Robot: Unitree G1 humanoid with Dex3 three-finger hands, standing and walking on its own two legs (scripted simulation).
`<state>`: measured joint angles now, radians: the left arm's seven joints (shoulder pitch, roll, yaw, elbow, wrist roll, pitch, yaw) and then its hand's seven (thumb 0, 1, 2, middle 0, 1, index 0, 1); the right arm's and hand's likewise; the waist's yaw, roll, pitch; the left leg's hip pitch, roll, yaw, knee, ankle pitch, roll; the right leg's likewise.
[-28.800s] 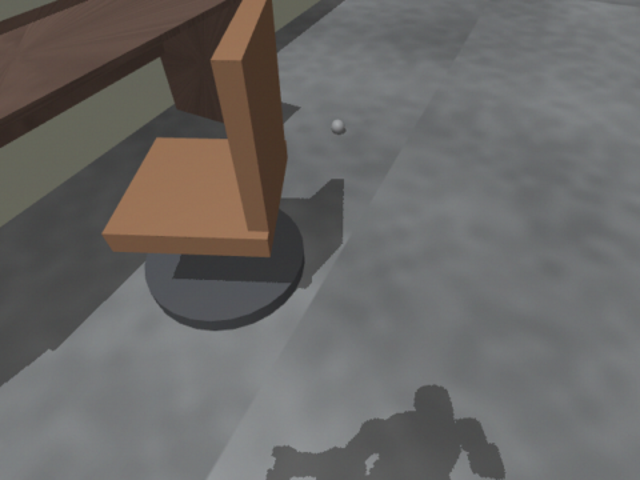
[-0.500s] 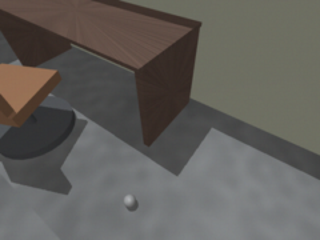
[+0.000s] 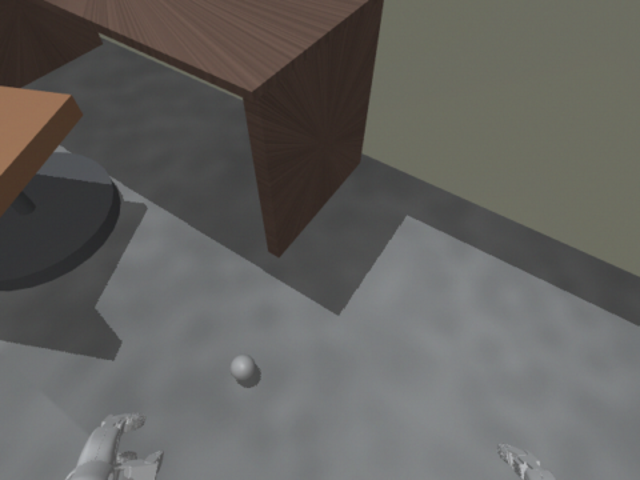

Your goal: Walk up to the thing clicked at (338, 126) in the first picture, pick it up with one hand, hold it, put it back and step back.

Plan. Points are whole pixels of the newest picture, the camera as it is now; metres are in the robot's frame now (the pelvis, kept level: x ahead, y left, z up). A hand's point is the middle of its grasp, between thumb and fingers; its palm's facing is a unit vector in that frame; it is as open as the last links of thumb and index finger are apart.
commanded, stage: rise first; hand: left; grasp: from above
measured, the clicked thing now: (242, 367) +0.47 +0.23 -0.73
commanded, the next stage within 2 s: none
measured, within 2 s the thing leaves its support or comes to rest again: neither
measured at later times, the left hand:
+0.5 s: hand out of the picture +0.14 +0.26 -0.20, palm faces -0.11 -0.90 -0.42, open 14.1 cm
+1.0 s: hand out of the picture +0.14 +0.28 -0.27, palm faces -0.28 -0.79 -0.55, open 14.1 cm
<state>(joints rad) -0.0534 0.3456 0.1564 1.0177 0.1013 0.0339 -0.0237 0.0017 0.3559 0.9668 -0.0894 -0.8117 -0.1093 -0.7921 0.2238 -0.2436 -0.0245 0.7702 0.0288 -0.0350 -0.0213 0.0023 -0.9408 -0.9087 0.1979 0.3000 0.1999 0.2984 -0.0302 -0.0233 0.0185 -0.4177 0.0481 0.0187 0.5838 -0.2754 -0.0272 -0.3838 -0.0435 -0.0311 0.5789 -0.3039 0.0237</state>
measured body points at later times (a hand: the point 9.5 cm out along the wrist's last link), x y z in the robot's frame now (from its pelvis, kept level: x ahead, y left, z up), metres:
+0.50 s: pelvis +0.00 +0.01 -0.06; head +0.09 +0.02 +0.38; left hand +0.15 +0.31 -0.17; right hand +0.16 -0.25 -0.15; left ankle +0.01 +0.14 -0.73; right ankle -0.01 -0.14 -0.73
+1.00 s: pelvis -0.03 +0.01 -0.13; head +0.10 +0.02 +0.30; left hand +0.16 +0.32 -0.23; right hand +0.16 -0.25 -0.21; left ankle +0.01 +0.14 -0.73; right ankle -0.01 -0.14 -0.73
